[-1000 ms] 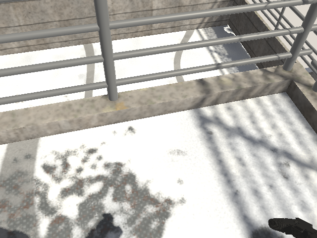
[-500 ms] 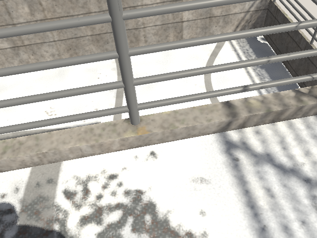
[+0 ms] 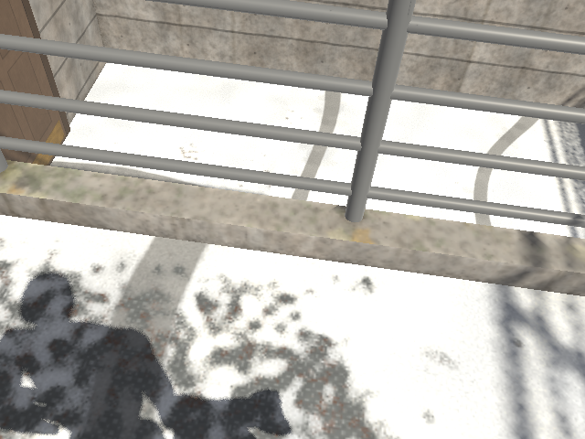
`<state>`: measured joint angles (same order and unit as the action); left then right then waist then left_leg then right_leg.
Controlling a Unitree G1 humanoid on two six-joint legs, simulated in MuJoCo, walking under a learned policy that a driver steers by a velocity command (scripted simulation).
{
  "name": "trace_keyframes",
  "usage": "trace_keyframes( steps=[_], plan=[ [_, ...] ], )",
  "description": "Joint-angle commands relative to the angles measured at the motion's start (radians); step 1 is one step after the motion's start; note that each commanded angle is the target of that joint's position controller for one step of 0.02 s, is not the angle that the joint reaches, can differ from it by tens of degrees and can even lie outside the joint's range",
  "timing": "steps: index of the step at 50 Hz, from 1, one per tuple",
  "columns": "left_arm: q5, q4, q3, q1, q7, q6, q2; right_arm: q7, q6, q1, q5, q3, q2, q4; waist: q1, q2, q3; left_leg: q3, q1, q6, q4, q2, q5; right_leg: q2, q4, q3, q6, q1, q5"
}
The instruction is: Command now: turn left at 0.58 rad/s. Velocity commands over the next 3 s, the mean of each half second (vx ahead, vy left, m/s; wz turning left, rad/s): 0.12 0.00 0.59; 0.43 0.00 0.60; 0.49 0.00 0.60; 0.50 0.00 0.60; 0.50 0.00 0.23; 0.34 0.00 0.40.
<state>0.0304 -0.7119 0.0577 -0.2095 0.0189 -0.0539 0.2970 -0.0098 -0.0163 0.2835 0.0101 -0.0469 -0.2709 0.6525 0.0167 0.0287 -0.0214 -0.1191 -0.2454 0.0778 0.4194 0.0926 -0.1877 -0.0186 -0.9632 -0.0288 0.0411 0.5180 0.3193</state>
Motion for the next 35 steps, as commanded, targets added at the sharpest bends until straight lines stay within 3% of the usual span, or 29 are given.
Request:
trace_keyframes(
  steps=[1,4,6,8,10,11,12,13,14,15,16,18,20,21,23,30,32,34,35],
  plan=[
    [-0.006,0.099,0.007,0.069,0.005,0.020,0.064,-0.004,0.007,0.044,0.015,-0.053,-0.164,-0.042,0.035,-0.152,0.089,-0.298,0.190,0.157,-0.075,-0.252,0.235,-0.001,0.041,-0.025,-0.013,0.107,0.018],
    [-0.020,0.119,-0.001,0.077,0.004,0.030,0.056,0.007,-0.012,0.032,0.019,-0.060,-0.188,-0.036,0.019,-0.135,0.043,-0.347,0.088,0.162,-0.051,-0.240,0.255,-0.022,0.121,-0.023,-0.032,0.029,0.069],
    [-0.023,0.117,-0.010,0.065,0.002,0.028,0.050,0.016,-0.017,0.008,0.020,-0.061,-0.194,-0.049,0.009,-0.165,0.051,-0.365,0.059,0.157,-0.040,-0.217,0.288,-0.040,0.197,-0.020,-0.033,-0.051,0.113],
    [-0.034,0.113,-0.009,0.030,0.012,0.032,0.065,0.020,-0.017,-0.024,0.015,-0.064,-0.194,-0.047,-0.008,-0.173,0.047,-0.408,0.021,0.126,-0.042,-0.196,0.302,-0.061,0.302,-0.022,-0.038,-0.156,0.107],
    [-0.030,0.103,-0.010,-0.034,0.030,0.050,0.068,0.009,-0.014,-0.059,-0.002,-0.061,-0.175,-0.043,-0.049,-0.159,0.067,-0.413,-0.015,0.059,0.003,-0.156,0.256,-0.056,0.536,-0.032,-0.048,-0.313,-0.051],
    [-0.013,0.101,-0.001,-0.052,0.037,0.058,0.114,0.010,-0.008,-0.052,-0.006,-0.055,-0.146,-0.053,-0.042,-0.112,0.101,-0.353,-0.087,0.006,0.079,-0.105,0.076,0.058,0.633,-0.121,-0.080,-0.426,-0.069],
    [-0.006,0.120,0.010,-0.050,0.045,0.058,0.183,0.010,-0.003,0.027,-0.001,-0.036,-0.058,-0.059,-0.002,0.126,0.153,-0.169,-0.221,-0.042,0.299,0.021,-0.342,0.321,0.723,-0.376,-0.152,-0.556,0.083],
    [0.005,0.128,0.026,-0.013,0.038,0.052,0.237,0.006,-0.007,-0.014,0.028,-0.055,-0.145,-0.069,-0.031,0.190,0.048,-0.017,-0.399,-0.051,0.449,0.093,-0.389,0.402,0.784,-0.524,-0.247,-0.444,0.215],
    [0.001,0.122,0.024,-0.024,0.032,0.056,0.183,0.015,-0.009,-0.044,0.046,-0.065,-0.183,-0.067,-0.018,0.126,0.012,-0.038,-0.387,-0.054,0.536,0.011,-0.315,0.378,0.799,-0.494,-0.256,-0.384,0.314],
    [-0.008,0.121,0.011,0.007,0.027,0.061,0.135,0.032,-0.010,-0.041,0.044,-0.068,-0.182,-0.053,-0.001,0.112,-0.017,-0.025,-0.393,-0.058,0.589,-0.002,-0.254,0.319,0.809,-0.418,-0.233,-0.361,0.331],
    [-0.012,0.126,0.004,0.023,0.023,0.067,0.111,0.047,-0.016,-0.013,0.038,-0.066,-0.174,-0.033,0.007,0.125,-0.028,-0.008,-0.400,-0.070,0.643,-0.006,-0.210,0.272,0.816,-0.334,-0.209,-0.364,0.296],
    [-0.013,0.122,0.004,0.010,0.025,0.082,0.103,0.073,-0.022,0.004,0.035,-0.062,-0.159,-0.016,0.005,0.119,-0.013,0.023,-0.422,-0.084,0.720,-0.025,-0.156,0.238,0.825,-0.242,-0.200,-0.394,0.230],
    [-0.009,0.103,0.012,-0.042,0.020,0.097,0.108,0.086,-0.025,-0.043,0.031,-0.059,-0.148,-0.031,-0.020,0.091,-0.018,0.029,-0.470,-0.090,0.740,-0.049,-0.116,0.246,0.827,-0.192,-0.200,-0.430,0.210],
    [-0.003,0.096,0.011,-0.059,0.017,0.107,0.108,0.087,-0.023,-0.094,0.039,-0.055,-0.141,-0.047,-0.044,0.079,-0.017,0.037,-0.501,-0.095,0.726,-0.057,-0.088,0.258,0.836,-0.175,-0.206,-0.460,0.205],
    [0.002,0.076,0.016,-0.103,0.006,0.121,0.109,0.090,-0.018,-0.134,0.033,-0.050,-0.126,-0.057,-0.066,0.089,-0.022,0.044,-0.519,-0.103,0.675,-0.071,-0.055,0.265,0.841,-0.135,-0.212,-0.493,0.151],
    [0.002,0.021,0.039,-0.155,-0.005,0.145,0.145,0.115,-0.013,-0.267,0.033,-0.027,-0.087,-0.119,-0.095,0.115,-0.068,0.130,-0.401,-0.071,0.364,-0.133,-0.068,0.309,0.824,0.010,-0.199,-0.440,0.051],
    [0.010,0.011,0.043,-0.150,-0.009,0.134,0.152,0.117,-0.005,-0.267,0.026,-0.029,-0.102,-0.122,-0.091,0.121,-0.063,0.188,-0.293,-0.039,0.279,-0.120,-0.130,0.294,0.778,0.071,-0.180,-0.396,-0.006],
    [-0.002,-0.007,0.048,-0.172,-0.013,0.119,0.173,0.108,0.003,-0.235,0.031,-0.031,-0.107,-0.126,-0.074,0.122,-0.046,0.231,-0.182,-0.001,0.219,-0.081,-0.174,0.318,0.688,0.094,-0.174,-0.370,-0.160],
    [-0.014,-0.014,0.049,-0.161,-0.013,0.118,0.178,0.098,0.010,-0.148,0.036,-0.038,-0.111,-0.103,-0.024,0.096,-0.008,0.235,-0.048,0.021,0.167,-0.047,-0.154,0.309,0.563,0.142,-0.163,-0.332,-0.315]
  ],
)
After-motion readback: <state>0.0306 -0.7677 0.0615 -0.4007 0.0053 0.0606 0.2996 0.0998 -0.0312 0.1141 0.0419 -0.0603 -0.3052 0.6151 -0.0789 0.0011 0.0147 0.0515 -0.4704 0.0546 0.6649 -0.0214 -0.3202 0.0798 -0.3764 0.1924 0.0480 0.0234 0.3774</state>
